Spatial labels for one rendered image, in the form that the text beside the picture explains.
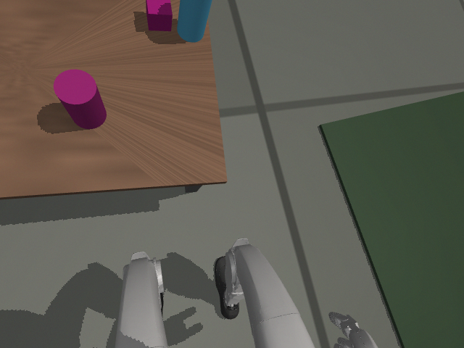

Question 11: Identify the coffee table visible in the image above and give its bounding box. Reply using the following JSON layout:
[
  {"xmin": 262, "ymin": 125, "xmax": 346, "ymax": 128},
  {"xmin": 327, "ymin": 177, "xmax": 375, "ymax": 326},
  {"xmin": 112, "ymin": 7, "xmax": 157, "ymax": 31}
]
[{"xmin": 0, "ymin": 0, "xmax": 228, "ymax": 199}]

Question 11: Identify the right robot hand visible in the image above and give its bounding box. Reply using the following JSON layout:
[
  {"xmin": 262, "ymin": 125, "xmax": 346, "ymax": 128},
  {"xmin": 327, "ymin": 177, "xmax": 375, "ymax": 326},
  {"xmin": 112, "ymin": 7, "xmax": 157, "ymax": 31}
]
[{"xmin": 328, "ymin": 312, "xmax": 378, "ymax": 348}]

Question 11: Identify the right robot foot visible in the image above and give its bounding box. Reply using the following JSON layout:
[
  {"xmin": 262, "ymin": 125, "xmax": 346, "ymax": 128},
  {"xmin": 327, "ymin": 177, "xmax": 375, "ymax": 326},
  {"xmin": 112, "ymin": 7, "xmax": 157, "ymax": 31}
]
[{"xmin": 215, "ymin": 256, "xmax": 239, "ymax": 319}]

